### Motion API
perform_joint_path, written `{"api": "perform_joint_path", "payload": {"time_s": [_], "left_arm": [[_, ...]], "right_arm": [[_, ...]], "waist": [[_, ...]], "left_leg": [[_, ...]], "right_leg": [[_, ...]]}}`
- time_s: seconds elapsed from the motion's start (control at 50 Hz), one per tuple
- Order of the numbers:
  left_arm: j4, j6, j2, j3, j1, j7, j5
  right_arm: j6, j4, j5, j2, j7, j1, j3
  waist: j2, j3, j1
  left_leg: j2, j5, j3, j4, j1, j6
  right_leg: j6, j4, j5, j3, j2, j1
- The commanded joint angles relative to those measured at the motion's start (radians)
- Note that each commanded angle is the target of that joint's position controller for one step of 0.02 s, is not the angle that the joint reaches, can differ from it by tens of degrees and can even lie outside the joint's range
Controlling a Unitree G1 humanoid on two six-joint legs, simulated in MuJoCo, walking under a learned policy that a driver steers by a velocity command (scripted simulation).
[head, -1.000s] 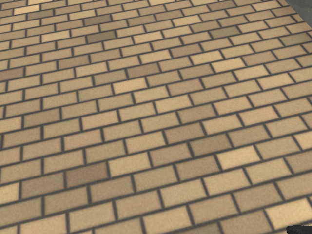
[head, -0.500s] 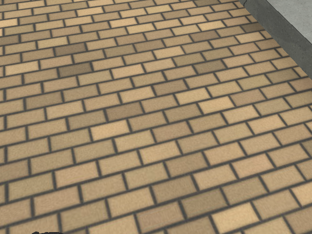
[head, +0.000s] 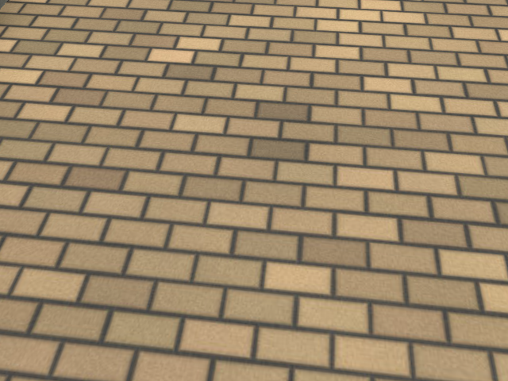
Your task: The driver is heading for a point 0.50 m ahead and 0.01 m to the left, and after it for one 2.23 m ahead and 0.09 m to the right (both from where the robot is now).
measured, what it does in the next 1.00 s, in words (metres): walks ahead: left foot, then right foot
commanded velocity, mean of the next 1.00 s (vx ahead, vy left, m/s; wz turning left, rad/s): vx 0.35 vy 0.00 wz -0.02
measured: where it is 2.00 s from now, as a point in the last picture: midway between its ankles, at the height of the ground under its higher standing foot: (238, 369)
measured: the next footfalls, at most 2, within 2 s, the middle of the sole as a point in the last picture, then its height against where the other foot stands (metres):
left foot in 0.20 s outside the picture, level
right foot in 0.72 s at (283, 336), level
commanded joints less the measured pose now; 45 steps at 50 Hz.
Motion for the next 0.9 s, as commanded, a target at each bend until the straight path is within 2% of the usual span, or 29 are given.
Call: {"api": "perform_joint_path", "payload": {"time_s": [0.02,0.1,0.14,0.16,0.18,0.2,0.22,0.24,0.26,0.28,0.3,0.32,0.34,0.38,0.44,0.48,0.52,0.56,0.64,0.68,0.7,0.72,0.74,0.76,0.78,0.8,0.82,0.86,0.9], "left_arm": [[-0.068,-0.014,0.159,0.033,-0.084,0.006,-0.006],[-0.030,0.003,0.196,0.043,-0.024,0.008,-0.025],[-0.023,0.017,0.220,0.050,-0.018,0.011,-0.032],[-0.023,0.024,0.237,0.055,-0.018,0.015,-0.036],[-0.025,0.032,0.249,0.058,-0.021,0.020,-0.038],[-0.031,0.036,0.233,0.050,-0.025,0.025,-0.038],[-0.050,0.030,0.170,0.024,0.011,0.026,-0.003],[-0.109,0.003,0.057,-0.016,0.090,0.009,0.020],[-0.113,-0.025,0.166,0.004,-0.034,-0.004,-0.017],[-0.125,-0.037,0.185,0.008,-0.083,-0.011,-0.049],[-0.112,-0.041,0.166,0.001,-0.087,-0.004,-0.040],[-0.098,-0.035,0.164,0.004,-0.083,0.001,-0.021],[-0.085,-0.022,0.164,0.007,-0.053,-0.001,-0.019],[-0.060,0.005,0.132,0.001,-0.013,-0.002,-0.018],[-0.073,0.027,0.105,-0.006,-0.075,0.004,-0.016],[-0.079,0.023,0.095,-0.009,-0.118,-0.001,-0.019],[-0.089,0.013,0.076,-0.015,-0.165,-0.011,-0.017],[-0.112,0.004,0.055,-0.023,-0.222,-0.026,-0.013],[-0.146,0.003,0.084,-0.011,-0.232,-0.058,-0.010],[-0.146,0.006,0.119,0.007,-0.153,-0.069,0.000],[-0.124,0.005,0.151,0.025,-0.047,-0.065,0.001],[-0.115,0.005,0.207,0.045,0.047,-0.050,0.003],[-0.137,0.014,0.299,0.059,0.049,-0.032,0.008],[-0.166,0.019,0.261,0.046,0.054,-0.026,0.011],[-0.191,0.034,0.213,0.039,0.006,-0.022,0.005],[-0.199,0.046,0.175,0.029,-0.055,-0.014,-0.009],[-0.206,0.058,0.152,0.020,-0.094,-0.008,-0.019],[-0.217,0.076,0.153,0.021,-0.142,0.000,-0.008],[-0.224,0.084,0.172,0.032,-0.159,0.006,0.004]], "right_arm": [[-0.020,-0.081,-0.001,-0.005,0.021,-0.059,0.011],[-0.021,-0.132,0.003,-0.011,0.042,-0.166,0.012],[-0.017,-0.150,-0.001,-0.034,0.048,-0.168,0.002],[-0.012,-0.150,-0.004,-0.055,0.048,-0.136,-0.009],[-0.007,-0.133,-0.006,-0.088,0.046,-0.047,-0.029],[-0.001,-0.090,-0.002,-0.139,0.034,0.119,-0.060],[0.012,-0.061,0.005,-0.224,0.011,0.263,-0.089],[-0.003,-0.087,0.006,-0.304,0.014,0.206,-0.088],[-0.017,-0.102,0.001,-0.204,0.020,0.231,-0.064],[-0.029,-0.083,-0.008,-0.150,0.021,0.192,-0.046],[-0.035,-0.083,-0.009,-0.122,0.019,0.131,-0.035],[-0.038,-0.087,-0.017,-0.092,0.018,0.072,-0.024],[-0.043,-0.092,-0.031,-0.068,0.016,0.042,-0.013],[-0.059,-0.069,-0.032,-0.069,0.015,0.034,-0.012],[-0.075,-0.024,-0.034,-0.088,0.008,0.058,-0.016],[-0.077,-0.004,-0.037,-0.082,0.001,0.064,-0.012],[-0.076,0.010,-0.042,-0.085,-0.007,0.052,-0.009],[-0.072,0.037,-0.041,-0.094,-0.016,0.082,-0.010],[-0.037,0.066,-0.027,-0.118,-0.033,0.080,-0.020],[-0.013,0.059,-0.017,-0.132,-0.050,0.058,-0.027],[-0.002,0.050,-0.016,-0.126,-0.058,0.041,-0.026],[-0.003,0.037,-0.024,-0.116,-0.062,0.053,-0.019],[-0.016,0.009,-0.068,-0.018,-0.049,0.189,0.009],[-0.029,0.013,-0.055,-0.039,-0.029,0.207,0.022],[-0.031,0.009,-0.020,-0.114,-0.016,0.124,0.004],[-0.025,-0.016,-0.012,-0.111,-0.019,0.049,0.004],[-0.012,-0.016,-0.022,-0.100,-0.029,0.020,0.004],[0.014,-0.021,-0.027,-0.088,-0.039,0.034,0.001],[0.016,-0.003,-0.032,-0.053,-0.047,0.068,0.009]], "waist": [[-0.102,0.014,-0.011],[-0.100,0.038,0.013],[-0.116,0.022,-0.009],[-0.136,-0.012,-0.036],[-0.141,-0.069,-0.093],[-0.116,-0.153,-0.182],[0.032,-0.250,-0.222],[0.232,-0.373,-0.096],[0.092,-0.400,-0.188],[0.055,-0.251,-0.176],[-0.030,-0.171,-0.133],[-0.035,-0.122,-0.098],[-0.009,-0.112,-0.067],[0.001,-0.105,-0.046],[-0.008,-0.039,-0.060],[-0.008,-0.016,-0.077],[-0.010,0.010,-0.093],[-0.016,0.014,-0.121],[0.009,-0.009,-0.113],[0.030,-0.062,-0.066],[0.017,-0.115,-0.012],[-0.056,-0.189,0.033],[-0.304,-0.325,-0.059],[-0.282,-0.508,-0.026],[-0.149,-0.465,0.015],[-0.083,-0.337,0.000],[-0.027,-0.227,-0.025],[-0.094,-0.139,-0.080],[-0.141,-0.137,-0.092]], "left_leg": [[0.012,0.159,0.017,-0.153,0.011,0.009],[-0.012,0.148,0.066,-0.284,0.029,0.049],[-0.050,0.057,0.106,-0.315,0.079,0.085],[-0.087,0.003,0.137,-0.317,0.146,0.107],[-0.129,-0.024,0.162,-0.335,0.274,0.135],[-0.164,0.031,0.157,-0.387,0.520,0.174],[-0.009,0.055,-0.089,-0.394,0.829,0.238],[0.219,-0.184,-0.687,-0.538,1.083,0.429],[0.227,-0.275,-0.738,-0.634,1.082,0.405],[0.209,-0.193,-0.571,-0.649,0.961,0.358],[0.170,-0.066,-0.444,-0.646,0.812,0.323],[0.139,0.079,-0.346,-0.654,0.691,0.300],[0.117,0.168,-0.288,-0.679,0.613,0.291],[0.107,0.268,-0.204,-0.725,0.534,0.298],[0.090,0.303,-0.087,-0.781,0.507,0.279],[0.062,0.284,-0.011,-0.798,0.520,0.243],[0.035,0.382,0.077,-0.790,0.499,0.204],[0.048,0.461,0.113,-0.775,0.520,0.182],[0.103,0.609,0.121,-0.646,0.692,0.168],[0.111,0.806,0.119,-0.493,0.741,0.149],[0.083,0.830,0.140,-0.336,0.720,0.122],[0.018,0.647,0.172,-0.097,0.607,0.066],[-0.139,-0.221,0.165,0.276,0.241,-0.012],[-0.233,-0.552,-0.017,0.505,0.064,-0.043],[-0.157,-0.464,-0.090,0.523,0.029,-0.026],[-0.121,-0.392,-0.067,0.462,-0.002,-0.019],[-0.091,-0.349,-0.051,0.381,0.002,-0.025],[-0.076,-0.303,-0.034,0.215,0.119,-0.032],[-0.097,-0.293,-0.005,0.078,0.187,-0.054]], "right_leg": [[-0.147,-0.118,0.323,0.081,-0.262,-0.013],[-0.117,-0.088,0.375,0.018,-0.295,0.080],[-0.096,-0.009,0.580,-0.017,-0.307,0.132],[-0.084,0.071,0.753,-0.037,-0.306,0.148],[-0.070,0.214,0.884,-0.061,-0.295,0.137],[-0.038,0.427,0.866,-0.089,-0.263,0.034],[0.006,0.750,0.434,-0.094,-0.211,-0.231],[0.051,1.052,-0.390,0.057,-0.002,-0.621],[0.036,1.118,-0.358,0.218,-0.039,-0.716],[0.017,1.076,-0.253,0.195,-0.087,-0.762],[0.014,0.998,-0.168,0.182,-0.135,-0.714],[0.023,0.927,-0.119,0.175,-0.168,-0.651],[0.027,0.906,-0.085,0.182,-0.191,-0.582],[0.047,0.872,-0.047,0.166,-0.196,-0.529],[0.071,0.757,0.100,0.168,-0.197,-0.597],[0.067,0.635,0.241,0.171,-0.183,-0.606],[0.058,0.481,0.354,0.146,-0.144,-0.542],[0.048,0.388,0.430,0.119,-0.113,-0.495],[0.012,0.310,0.296,0.099,-0.072,-0.530],[-0.020,0.296,0.170,0.062,-0.025,-0.462],[-0.043,0.247,0.194,0.049,0.010,-0.341],[-0.091,0.193,0.483,0.142,-0.042,-0.141],[-0.266,0.308,0.941,0.489,-0.305,0.232],[-0.422,0.222,0.856,0.805,-0.433,0.392],[-0.371,0.181,0.680,0.693,-0.377,0.318],[-0.316,0.154,0.531,0.598,-0.325,0.188],[-0.279,0.112,0.436,0.538,-0.289,0.033],[-0.243,0.048,0.297,0.485,-0.216,-0.184],[-0.239,0.046,0.368,0.438,-0.181,-0.258]]}}
Velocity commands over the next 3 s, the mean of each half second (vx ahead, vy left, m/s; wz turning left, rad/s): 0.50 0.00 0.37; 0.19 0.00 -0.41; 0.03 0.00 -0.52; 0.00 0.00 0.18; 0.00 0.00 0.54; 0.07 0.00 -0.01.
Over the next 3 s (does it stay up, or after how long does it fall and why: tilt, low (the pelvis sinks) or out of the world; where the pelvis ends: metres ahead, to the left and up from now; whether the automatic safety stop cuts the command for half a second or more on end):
stays up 0.58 0.13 -0.01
